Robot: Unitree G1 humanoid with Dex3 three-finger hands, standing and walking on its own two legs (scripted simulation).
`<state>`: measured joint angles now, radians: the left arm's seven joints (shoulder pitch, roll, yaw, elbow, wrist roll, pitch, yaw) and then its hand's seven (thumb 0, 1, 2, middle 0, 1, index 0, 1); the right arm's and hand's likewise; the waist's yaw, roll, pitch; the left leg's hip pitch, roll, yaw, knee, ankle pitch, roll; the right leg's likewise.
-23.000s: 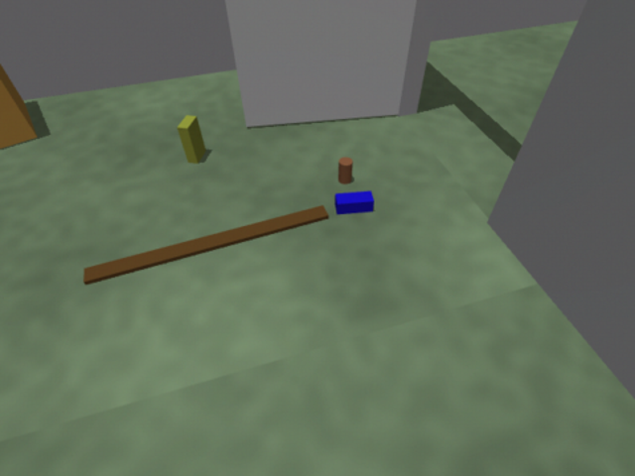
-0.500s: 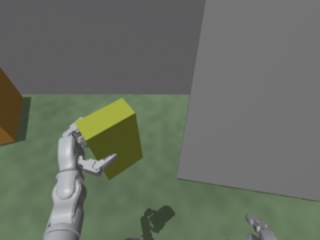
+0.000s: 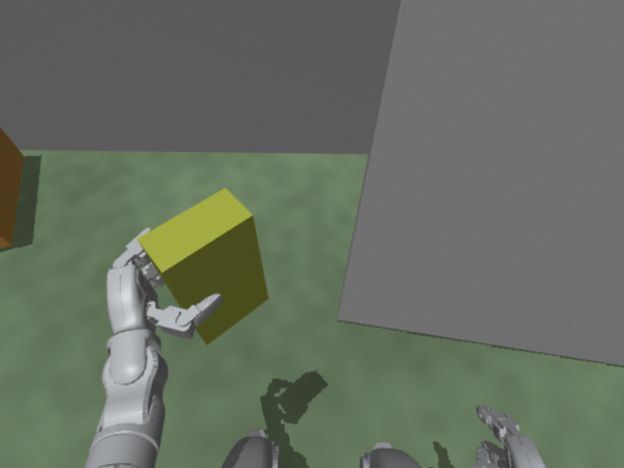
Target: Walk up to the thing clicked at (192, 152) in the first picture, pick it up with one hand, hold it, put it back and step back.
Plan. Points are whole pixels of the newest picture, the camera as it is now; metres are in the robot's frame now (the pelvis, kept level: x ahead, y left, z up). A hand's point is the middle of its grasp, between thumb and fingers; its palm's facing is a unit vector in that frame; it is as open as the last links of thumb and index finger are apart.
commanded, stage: crouch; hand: left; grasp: from the side
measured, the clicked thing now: (215, 274) +0.36 +0.15 +0.02
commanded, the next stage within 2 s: lower in 1.64 s
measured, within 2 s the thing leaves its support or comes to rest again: neither
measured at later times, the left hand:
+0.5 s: hand (200, 333) +0.36 +0.22 -0.22, palm faces +0.32 -0.95 -0.01, open 9.7 cm
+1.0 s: hand (211, 352) +0.38 +0.24 -0.38, palm faces +0.31 -0.95 +0.00, open 9.8 cm
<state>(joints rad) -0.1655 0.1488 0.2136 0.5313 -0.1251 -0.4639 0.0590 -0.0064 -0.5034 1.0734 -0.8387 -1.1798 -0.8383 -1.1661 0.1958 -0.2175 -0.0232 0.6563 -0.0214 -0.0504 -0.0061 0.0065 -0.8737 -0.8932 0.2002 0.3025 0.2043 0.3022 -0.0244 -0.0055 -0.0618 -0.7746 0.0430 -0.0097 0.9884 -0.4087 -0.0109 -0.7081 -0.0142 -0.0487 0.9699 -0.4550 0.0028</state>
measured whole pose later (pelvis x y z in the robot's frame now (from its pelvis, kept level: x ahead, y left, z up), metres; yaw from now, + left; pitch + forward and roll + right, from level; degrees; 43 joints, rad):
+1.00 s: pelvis -0.07 +0.00 -0.35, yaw -7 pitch +30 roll -5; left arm -0.60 0.39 0.53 1.03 -0.13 -0.80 -0.08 -0.01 -0.49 1.05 -0.84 -1.17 -0.84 -1.16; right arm 0.06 -0.26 0.05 0.74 -0.12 0.00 0.08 0.00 -0.92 -0.91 0.20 0.30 0.20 0.30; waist -0.09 -0.04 -0.09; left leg -2.18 0.07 -0.12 2.28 -0.64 -0.01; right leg -2.08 0.01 -0.08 2.25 -0.71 -0.01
